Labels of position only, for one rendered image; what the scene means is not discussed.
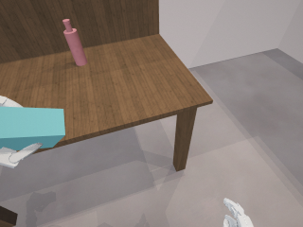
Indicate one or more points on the right robot hand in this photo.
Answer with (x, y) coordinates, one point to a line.
(238, 213)

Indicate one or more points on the table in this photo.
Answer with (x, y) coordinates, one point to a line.
(132, 76)

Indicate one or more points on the sponge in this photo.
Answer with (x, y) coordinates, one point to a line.
(21, 127)

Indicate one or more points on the left robot hand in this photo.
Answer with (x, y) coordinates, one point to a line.
(10, 157)

